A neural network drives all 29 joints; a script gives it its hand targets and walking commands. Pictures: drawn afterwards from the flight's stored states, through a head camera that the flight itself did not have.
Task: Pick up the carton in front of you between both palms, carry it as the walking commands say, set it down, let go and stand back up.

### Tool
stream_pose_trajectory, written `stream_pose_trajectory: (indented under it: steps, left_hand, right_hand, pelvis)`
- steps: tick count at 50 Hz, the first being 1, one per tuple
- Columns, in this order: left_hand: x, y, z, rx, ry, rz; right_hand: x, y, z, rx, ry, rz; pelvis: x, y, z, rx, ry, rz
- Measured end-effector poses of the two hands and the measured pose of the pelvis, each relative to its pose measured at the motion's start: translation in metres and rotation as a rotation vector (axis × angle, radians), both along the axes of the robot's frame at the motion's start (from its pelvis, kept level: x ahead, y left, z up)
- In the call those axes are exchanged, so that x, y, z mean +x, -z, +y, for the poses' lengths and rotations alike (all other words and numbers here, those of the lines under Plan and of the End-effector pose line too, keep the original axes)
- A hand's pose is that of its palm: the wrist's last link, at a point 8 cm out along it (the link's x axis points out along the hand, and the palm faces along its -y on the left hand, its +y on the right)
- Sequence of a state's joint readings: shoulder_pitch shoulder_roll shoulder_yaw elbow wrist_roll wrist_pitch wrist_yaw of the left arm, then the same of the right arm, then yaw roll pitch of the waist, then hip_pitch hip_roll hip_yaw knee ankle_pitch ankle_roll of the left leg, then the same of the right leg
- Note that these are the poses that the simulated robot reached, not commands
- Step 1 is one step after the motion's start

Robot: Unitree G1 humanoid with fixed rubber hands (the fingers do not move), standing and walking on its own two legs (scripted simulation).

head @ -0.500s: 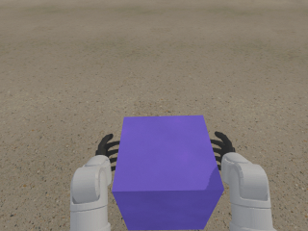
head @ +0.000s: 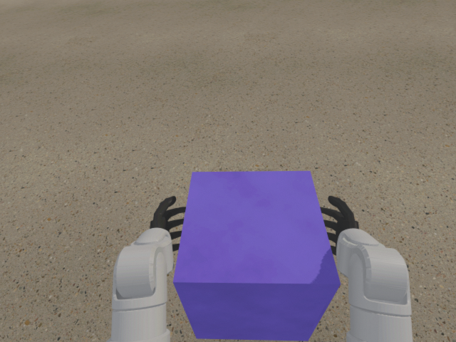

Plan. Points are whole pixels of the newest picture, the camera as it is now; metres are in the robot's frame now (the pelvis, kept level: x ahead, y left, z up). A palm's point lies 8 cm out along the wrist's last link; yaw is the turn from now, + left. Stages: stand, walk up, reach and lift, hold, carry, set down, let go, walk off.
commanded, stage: carry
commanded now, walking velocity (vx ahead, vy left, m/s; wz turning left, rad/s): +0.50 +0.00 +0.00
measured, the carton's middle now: (251, 258) +0.27 +0.00 +0.01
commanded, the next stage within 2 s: none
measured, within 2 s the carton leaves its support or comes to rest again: neither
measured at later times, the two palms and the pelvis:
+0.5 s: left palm (178, 129) +0.59 +0.17 +0.07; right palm (298, 126) +0.57 -0.13 +0.08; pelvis +0.31 +0.04 +0.00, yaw -4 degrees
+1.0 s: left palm (190, 89) +0.74 +0.16 +0.09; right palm (296, 85) +0.74 -0.14 +0.09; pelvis +0.47 +0.01 +0.00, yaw -1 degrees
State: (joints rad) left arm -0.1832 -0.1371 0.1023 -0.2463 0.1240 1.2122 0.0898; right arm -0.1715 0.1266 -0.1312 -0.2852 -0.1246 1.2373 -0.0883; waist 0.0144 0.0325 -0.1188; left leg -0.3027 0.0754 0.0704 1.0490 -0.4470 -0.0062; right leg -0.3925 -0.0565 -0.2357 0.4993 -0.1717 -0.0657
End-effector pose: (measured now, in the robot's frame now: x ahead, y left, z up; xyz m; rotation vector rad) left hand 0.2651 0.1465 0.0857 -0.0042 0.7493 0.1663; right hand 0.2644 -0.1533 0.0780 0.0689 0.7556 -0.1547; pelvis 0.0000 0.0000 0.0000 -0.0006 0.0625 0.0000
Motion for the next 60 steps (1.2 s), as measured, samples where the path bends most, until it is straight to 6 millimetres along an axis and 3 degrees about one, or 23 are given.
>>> stream_pose_trajectory:
  steps: [6,12,15,19,24,30,38,43,51,60]
  left_hand:
    - [0.061,-0.011,0.001,-0.005,-0.031,-0.003]
    - [0.147,-0.027,0.003,-0.016,-0.007,-0.079]
    - [0.195,-0.024,0.009,-0.026,0.01,-0.096]
    - [0.263,-0.003,0.022,-0.052,0.03,-0.095]
    - [0.317,0.018,0.027,-0.071,0.04,0.027]
    - [0.371,0.007,0.022,-0.062,0.063,0.003]
    - [0.43,-0.019,0.011,-0.015,0.044,-0.091]
    - [0.458,-0.018,0.009,-0.014,0.031,-0.063]
    - [0.478,-0.008,0.01,-0.032,0.009,-0.042]
    - [0.481,-0.01,0.013,-0.034,-0.001,-0.054]
  right_hand:
    - [0.07,-0.011,0.001,-0.004,-0.03,-0.004]
    - [0.147,-0.029,0.003,-0.013,-0.004,-0.08]
    - [0.19,-0.028,0.009,-0.022,0.013,-0.096]
    - [0.252,-0.014,0.023,-0.048,0.032,-0.094]
    - [0.3,0.003,0.028,-0.055,0.053,0.026]
    - [0.348,-0.008,0.023,-0.054,0.069,0.003]
    - [0.416,-0.022,0.012,-0.011,0.044,-0.091]
    - [0.448,-0.019,0.009,-0.009,0.032,-0.063]
    - [0.474,-0.016,0.01,-0.025,0.012,-0.041]
    - [0.48,-0.018,0.013,-0.027,0.001,-0.054]
  pelvis:
    - [0.065,-0.016,-0.007,0.02,0.003,0.014]
    - [0.146,-0.016,0.001,0.019,0.012,0.014]
    - [0.193,-0.008,0.011,0.01,0.017,0.007]
    - [0.258,0.012,0.028,0.011,0.038,-0.015]
    - [0.302,0.0,0.038,0.003,0.064,-0.001]
    - [0.351,-0.013,0.038,-0.009,0.059,0.011]
    - [0.423,-0.006,0.022,-0.005,0.038,-0.018]
    - [0.453,-0.005,0.016,-0.01,0.024,-0.006]
    - [0.473,-0.004,0.011,-0.007,0.014,0.009]
    - [0.478,-0.005,0.011,-0.005,0.008,0.009]
